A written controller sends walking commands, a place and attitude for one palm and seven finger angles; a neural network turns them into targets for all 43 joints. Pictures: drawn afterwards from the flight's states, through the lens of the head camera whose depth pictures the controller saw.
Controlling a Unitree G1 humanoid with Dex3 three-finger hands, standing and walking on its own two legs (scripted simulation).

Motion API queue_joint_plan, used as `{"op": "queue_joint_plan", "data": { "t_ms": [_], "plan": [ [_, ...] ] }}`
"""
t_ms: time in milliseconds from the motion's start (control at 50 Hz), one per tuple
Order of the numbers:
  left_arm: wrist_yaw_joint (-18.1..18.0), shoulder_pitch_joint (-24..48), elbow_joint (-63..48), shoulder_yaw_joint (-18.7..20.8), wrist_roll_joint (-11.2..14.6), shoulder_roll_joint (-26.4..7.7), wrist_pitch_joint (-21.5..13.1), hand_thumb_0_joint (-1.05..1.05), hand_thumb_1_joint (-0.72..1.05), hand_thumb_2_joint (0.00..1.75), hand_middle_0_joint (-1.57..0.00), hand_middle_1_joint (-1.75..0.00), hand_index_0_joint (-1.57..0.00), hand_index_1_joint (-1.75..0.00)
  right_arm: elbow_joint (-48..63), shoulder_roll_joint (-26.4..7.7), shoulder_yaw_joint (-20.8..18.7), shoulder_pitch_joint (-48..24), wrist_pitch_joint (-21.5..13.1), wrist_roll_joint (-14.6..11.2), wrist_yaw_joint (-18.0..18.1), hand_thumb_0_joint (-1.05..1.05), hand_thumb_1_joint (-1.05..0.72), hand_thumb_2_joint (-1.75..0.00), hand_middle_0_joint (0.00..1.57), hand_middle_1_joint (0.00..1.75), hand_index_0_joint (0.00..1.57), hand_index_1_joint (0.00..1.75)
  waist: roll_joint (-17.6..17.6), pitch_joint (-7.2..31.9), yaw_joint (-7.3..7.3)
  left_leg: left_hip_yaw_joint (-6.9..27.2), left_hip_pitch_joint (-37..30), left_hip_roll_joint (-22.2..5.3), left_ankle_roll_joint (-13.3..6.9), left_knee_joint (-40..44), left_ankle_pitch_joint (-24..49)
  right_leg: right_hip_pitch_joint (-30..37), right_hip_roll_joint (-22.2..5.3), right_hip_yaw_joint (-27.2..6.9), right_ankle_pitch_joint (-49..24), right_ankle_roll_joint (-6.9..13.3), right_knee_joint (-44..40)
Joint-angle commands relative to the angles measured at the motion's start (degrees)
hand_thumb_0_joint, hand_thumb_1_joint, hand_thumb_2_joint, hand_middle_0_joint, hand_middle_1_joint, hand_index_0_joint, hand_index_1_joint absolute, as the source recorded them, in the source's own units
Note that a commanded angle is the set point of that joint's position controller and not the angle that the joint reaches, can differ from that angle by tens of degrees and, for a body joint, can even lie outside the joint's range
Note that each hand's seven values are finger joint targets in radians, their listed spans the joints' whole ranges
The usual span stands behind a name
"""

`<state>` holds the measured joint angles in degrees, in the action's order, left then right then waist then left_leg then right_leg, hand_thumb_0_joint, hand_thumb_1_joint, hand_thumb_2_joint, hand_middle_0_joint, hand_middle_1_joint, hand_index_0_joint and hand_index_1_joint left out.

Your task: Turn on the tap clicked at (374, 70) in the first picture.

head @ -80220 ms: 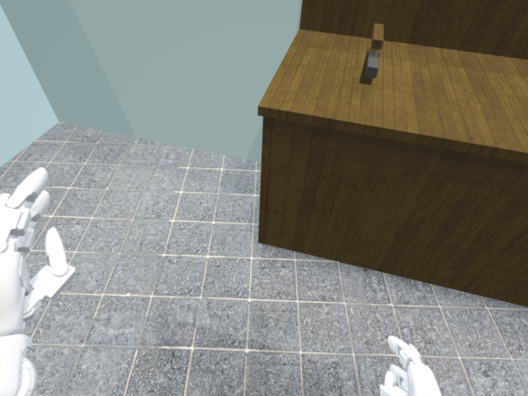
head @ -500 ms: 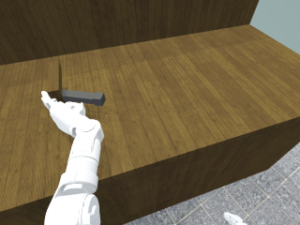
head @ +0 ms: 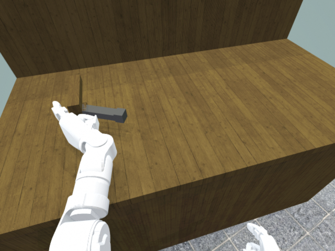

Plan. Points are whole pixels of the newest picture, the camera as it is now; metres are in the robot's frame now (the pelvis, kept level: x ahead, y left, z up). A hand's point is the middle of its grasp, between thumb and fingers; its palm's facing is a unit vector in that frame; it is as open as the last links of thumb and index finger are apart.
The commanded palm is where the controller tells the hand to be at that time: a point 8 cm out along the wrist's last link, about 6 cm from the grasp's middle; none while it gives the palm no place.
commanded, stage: lift the hand up off the lever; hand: left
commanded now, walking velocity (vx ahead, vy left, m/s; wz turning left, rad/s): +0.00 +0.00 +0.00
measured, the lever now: (120, 115) +0.43 +0.17 +0.10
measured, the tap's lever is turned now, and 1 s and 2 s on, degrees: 62 62 62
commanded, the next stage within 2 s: draw the hand back beside the body in 1.48 s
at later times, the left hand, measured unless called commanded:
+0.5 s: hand (94, 116) +0.39 +0.22 +0.13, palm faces +0.81 -0.58 -0.05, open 8.0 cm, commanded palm +0.33 +0.23 +0.14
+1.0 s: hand (90, 112) +0.38 +0.21 +0.16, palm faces +0.80 -0.60 -0.03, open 7.8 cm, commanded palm +0.32 +0.23 +0.16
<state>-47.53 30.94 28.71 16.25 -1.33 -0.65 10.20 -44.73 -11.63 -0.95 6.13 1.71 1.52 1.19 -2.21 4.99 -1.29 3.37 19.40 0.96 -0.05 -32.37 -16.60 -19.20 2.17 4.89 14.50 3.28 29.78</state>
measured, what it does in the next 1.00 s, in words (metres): stands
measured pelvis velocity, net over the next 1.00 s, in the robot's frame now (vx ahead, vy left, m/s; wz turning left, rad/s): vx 0.00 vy -0.01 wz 0.00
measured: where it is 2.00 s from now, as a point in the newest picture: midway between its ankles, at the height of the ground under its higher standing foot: outside the picture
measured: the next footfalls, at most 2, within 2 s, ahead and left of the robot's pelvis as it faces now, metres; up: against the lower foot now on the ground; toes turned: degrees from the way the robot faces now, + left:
none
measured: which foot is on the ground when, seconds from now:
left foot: down 0.00-1.00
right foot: down 0.00-1.00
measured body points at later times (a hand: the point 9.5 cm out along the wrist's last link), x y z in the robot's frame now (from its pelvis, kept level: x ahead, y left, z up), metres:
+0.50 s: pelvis +0.00 +0.00 +0.00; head +0.00 -0.02 +0.45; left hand +0.34 +0.24 +0.14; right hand +0.18 -0.23 -0.10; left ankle +0.00 +0.12 -0.73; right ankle +0.01 -0.08 -0.73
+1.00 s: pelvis +0.00 -0.01 +0.01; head -0.02 -0.02 +0.46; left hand +0.33 +0.24 +0.16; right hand +0.21 -0.22 -0.09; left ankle +0.00 +0.12 -0.73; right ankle +0.01 -0.08 -0.73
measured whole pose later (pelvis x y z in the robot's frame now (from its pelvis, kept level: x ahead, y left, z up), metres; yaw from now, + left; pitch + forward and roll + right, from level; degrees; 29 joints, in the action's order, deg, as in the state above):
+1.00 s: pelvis +0.00 -0.01 +0.01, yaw +0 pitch +0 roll +0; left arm -45.6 29.0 17.9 14.4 0.7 -0.2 19.3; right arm -45.3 -11.2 0.0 2.4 1.5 0.3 1.9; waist -2.7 3.2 -3.1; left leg 3.4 12.0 0.5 0.5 -26.6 -14.2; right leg -12.0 2.6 4.8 12.2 3.7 24.3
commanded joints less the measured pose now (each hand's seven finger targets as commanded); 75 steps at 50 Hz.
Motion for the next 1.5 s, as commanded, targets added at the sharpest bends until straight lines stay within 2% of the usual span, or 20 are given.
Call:
{"op": "queue_joint_plan", "data": {
  "t_ms": [0,120,160,220,260,320,360,460,540,560,720,760,900,960,1040,1140,1220,1260,1340,1480],
  "plan": [
    [-0.92,27.75,-17.24,-2.38,-3.03,-8.11,-4.43,0.00,0.90,0.90,-0.15,-0.15,-0.15,-0.15,7.54,-6.16,-2.13,-7.36,-3.20,0.45,0.38,0.00,-0.90,-0.90,0.20,0.30,0.20,0.30,2.74,16.82,0.33,-1.93,-5.34,-1.20,-0.25,2.61,16.29,9.03,-3.22,-2.05,-11.41,-1.44,-3.99],
    [-0.29,24.23,-15.66,-3.20,-2.81,-6.83,-2.08,0.00,0.90,0.90,-0.15,-0.15,-0.15,-0.15,7.44,-6.18,-2.11,-7.96,-2.76,0.39,0.43,0.00,-0.90,-0.90,0.20,0.30,0.20,0.30,3.33,15.97,-0.03,-1.98,-5.46,-1.18,0.04,3.24,16.85,9.90,-3.40,-1.77,-11.74,-1.37,-4.31],
    [0.01,24.02,-16.60,-0.68,-2.00,-9.61,-1.58,0.00,0.90,0.90,-0.15,-0.15,-0.15,-0.15,7.61,-6.52,-2.05,-8.53,-2.47,0.10,0.83,0.00,-0.90,-0.90,0.20,0.30,0.20,0.30,3.37,15.76,-0.65,-1.57,-5.40,-1.06,0.03,4.29,16.05,10.86,-3.31,-1.74,-10.59,-1.33,-4.86],
    [0.04,25.02,-19.47,-3.75,-2.01,-6.54,-1.37,0.00,0.90,0.90,-0.15,-0.15,-0.15,-0.15,7.97,-6.02,-1.93,-8.96,-2.90,0.16,0.62,0.00,-0.90,-0.90,0.20,0.30,0.20,0.30,2.60,16.49,-0.32,-2.26,-6.84,-1.09,-0.13,3.61,18.53,11.31,-3.50,-1.93,-14.07,-1.42,-4.67],
    [0.18,23.38,-18.33,-0.84,-1.86,-9.61,-0.98,0.00,0.90,0.90,-0.15,-0.15,-0.15,-0.15,7.61,-6.30,-2.02,-8.80,-2.63,0.08,0.82,0.00,-0.90,-0.90,0.20,0.30,0.20,0.30,3.49,15.74,-1.02,-1.54,-6.29,-1.19,0.07,4.45,17.93,11.79,-3.31,-1.69,-12.71,-1.35,-4.94],
    [0.25,25.26,-21.34,-4.12,-2.26,-6.75,-0.94,0.00,0.90,0.90,-0.15,-0.15,-0.15,-0.15,8.06,-6.00,-1.89,-9.50,-3.12,0.07,0.55,0.00,-0.90,-0.90,0.20,0.30,0.20,0.30,2.65,16.47,-0.49,-2.21,-7.62,-1.21,-0.14,3.91,18.96,11.80,-3.52,-1.92,-14.16,-1.39,-5.00],
    [0.26,24.12,-20.88,-1.60,-2.04,-9.45,-0.54,0.00,0.90,0.90,-0.15,-0.15,-0.15,-0.15,7.67,-6.23,-1.94,-9.62,-3.04,0.08,0.73,0.00,-0.90,-0.90,0.20,0.30,0.20,0.30,2.01,15.50,-1.10,-1.68,-7.37,-1.24,0.06,4.62,18.32,11.74,-3.36,-1.75,-12.63,-1.34,-5.34],
    [0.57,23.98,-23.21,-1.03,-1.73,-10.48,-0.04,0.00,0.90,0.90,-0.15,-0.15,-0.15,-0.15,7.94,-6.13,-1.86,-10.06,-3.12,-0.09,0.97,0.00,-0.90,-0.90,0.20,0.30,0.20,0.30,2.38,16.49,-1.35,-1.86,-8.16,-1.22,-0.04,4.98,19.37,13.64,-3.58,-2.00,-14.45,-1.40,-5.54],
    [0.70,24.12,-24.99,-3.79,-1.89,-7.72,0.84,0.00,0.90,0.90,-0.15,-0.15,-0.15,-0.15,8.05,-5.79,-1.77,-10.54,-3.51,-0.07,0.70,0.00,-0.90,-0.90,0.20,0.30,0.20,0.30,2.18,16.57,-1.06,-2.40,-9.44,-1.24,-0.09,4.62,20.83,13.63,-3.69,-1.97,-16.27,-1.44,-5.65],
    [0.93,22.93,-25.35,-1.60,-1.54,-10.10,0.83,0.00,0.90,0.90,-0.15,-0.15,-0.15,-0.15,8.14,-6.03,-1.80,-10.62,-3.28,-0.20,0.87,0.00,-0.90,-0.90,0.20,0.30,0.20,0.30,1.96,16.49,-1.65,-1.83,-9.22,-1.24,0.18,5.17,21.12,14.24,-3.50,-1.77,-15.96,-1.26,-5.46],
    [2.01,21.42,-23.06,-6.10,-0.39,-4.80,4.45,0.00,0.90,0.90,-0.15,-0.15,-0.15,-0.15,7.85,-5.69,-1.24,-12.75,-3.46,-0.72,0.84,0.00,-0.90,-0.90,0.20,0.30,0.20,0.30,3.90,11.84,-0.99,-1.98,-9.21,-1.15,0.07,6.67,16.82,12.62,-3.70,-1.67,-10.83,-1.58,-8.14],
    [2.36,20.03,-20.27,-3.40,0.54,-7.25,5.62,0.00,0.90,0.90,-0.15,-0.15,-0.15,-0.15,7.51,-6.01,-1.12,-12.82,-3.06,-1.10,1.22,0.00,-0.90,-0.90,0.20,0.30,0.20,0.30,5.84,9.62,-1.42,-1.40,-8.02,-1.01,-0.01,8.16,13.94,13.02,-3.64,-1.67,-7.81,-1.64,-9.37],
    [1.62,24.21,-24.83,-3.27,-0.13,-8.20,5.37,0.00,0.90,0.90,-0.15,-0.15,-0.15,-0.15,8.13,-5.17,-0.70,-14.41,-3.22,-1.12,1.08,0.00,-0.90,-0.90,0.20,0.30,0.20,0.30,1.71,12.70,-2.27,-2.18,-9.75,-1.01,-0.10,7.82,14.98,14.20,-3.96,-2.49,-9.03,-1.59,-9.55],
    [1.55,23.45,-26.01,-1.41,-0.50,-10.69,4.82,0.00,0.90,0.90,-0.15,-0.15,-0.15,-0.15,8.08,-5.50,-0.96,-13.90,-3.14,-0.86,1.09,0.00,-0.90,-0.90,0.20,0.30,0.20,0.30,3.01,14.49,-2.61,-1.80,-10.40,-1.27,-0.02,7.53,17.85,15.54,-3.81,-2.32,-11.78,-1.53,-8.81],
    [2.07,22.23,-29.22,-5.25,-0.57,-6.79,5.33,0.00,0.90,0.90,-0.15,-0.15,-0.15,-0.15,8.66,-5.29,-0.98,-14.24,-3.37,-0.84,0.73,0.00,-0.90,-0.90,0.20,0.30,0.20,0.30,1.73,15.53,-2.07,-2.59,-12.06,-1.25,0.07,6.66,21.73,16.42,-4.02,-2.25,-16.97,-1.38,-7.88],
    [3.92,18.94,-27.67,-6.59,1.34,-5.00,8.46,0.00,0.90,0.90,-0.15,-0.15,-0.15,-0.15,8.48,-5.59,-0.81,-15.24,-3.04,-1.56,1.01,0.00,-0.90,-0.90,0.20,0.30,0.20,0.30,4.07,11.44,-1.83,-2.01,-11.59,-1.13,0.05,8.34,18.78,15.66,-3.97,-1.85,-13.23,-1.57,-9.71],
    [3.84,20.91,-26.84,-4.52,2.18,-7.11,9.64,0.00,0.90,0.90,-0.15,-0.15,-0.15,-0.15,7.99,-5.42,-0.37,-16.22,-3.31,-2.04,1.43,0.00,-0.90,-0.90,0.20,0.30,0.20,0.30,5.59,9.17,-2.22,-1.78,-10.90,-0.99,-0.28,9.43,14.91,14.88,-4.01,-2.32,-8.94,-1.85,-11.53],
    [3.50,23.78,-29.28,-4.00,1.51,-8.54,9.02,0.00,0.90,0.90,-0.15,-0.15,-0.15,-0.15,7.74,-5.21,-0.25,-16.74,-3.47,-1.98,1.42,0.00,-0.90,-0.90,0.20,0.30,0.20,0.30,2.25,10.71,-2.70,-1.51,-11.27,-0.85,0.41,9.70,15.03,15.11,-3.94,-2.27,-8.50,-1.49,-10.83],
    [2.19,23.16,-29.63,-4.94,0.13,-7.39,8.29,0.00,0.90,0.90,-0.15,-0.15,-0.15,-0.15,7.69,-4.85,-0.40,-16.30,-3.82,-1.42,0.63,0.00,-0.90,-0.90,0.20,0.30,0.20,0.30,1.14,13.69,-3.15,-1.95,-12.06,-1.14,0.99,8.43,18.79,15.52,-3.75,-1.95,-11.55,-1.20,-9.16],
    [2.80,21.49,-27.17,-6.13,0.99,-5.27,9.02,0.00,0.90,0.90,-0.15,-0.15,-0.15,-0.15,7.87,-5.13,-0.40,-16.70,-3.38,-1.69,0.70,0.00,-0.90,-0.90,0.20,0.30,0.20,0.30,3.92,11.86,-2.57,-1.80,-11.31,-1.09,0.50,9.31,15.96,14.92,-3.72,-1.94,-9.07,-1.52,-10.04]
  ]
}}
